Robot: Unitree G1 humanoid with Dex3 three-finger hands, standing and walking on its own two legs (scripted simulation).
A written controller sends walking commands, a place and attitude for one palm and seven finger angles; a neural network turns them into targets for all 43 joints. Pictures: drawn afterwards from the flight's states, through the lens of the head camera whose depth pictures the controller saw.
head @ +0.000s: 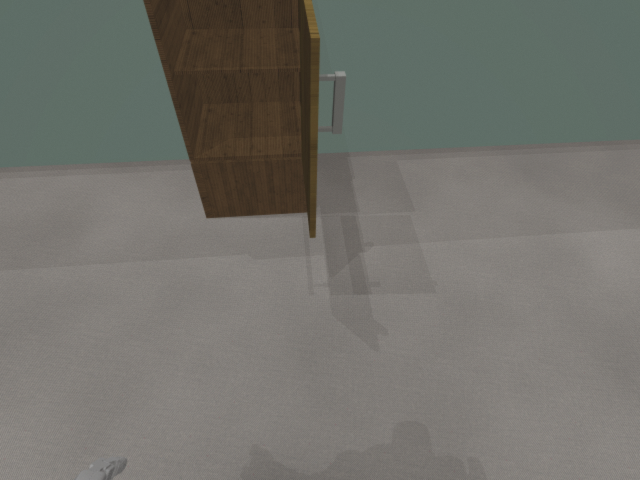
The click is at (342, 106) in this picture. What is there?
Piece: cupboard door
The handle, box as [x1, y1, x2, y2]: [318, 71, 345, 133]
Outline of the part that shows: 344,71 335,71 333,74 319,74 319,80 334,81 332,125 318,126 318,131 331,131 332,133 341,133 345,84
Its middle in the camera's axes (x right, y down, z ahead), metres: +0.02 -0.31 +0.91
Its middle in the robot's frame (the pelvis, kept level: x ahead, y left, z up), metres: +0.89 +0.03 -0.01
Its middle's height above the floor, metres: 0.76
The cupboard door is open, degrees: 89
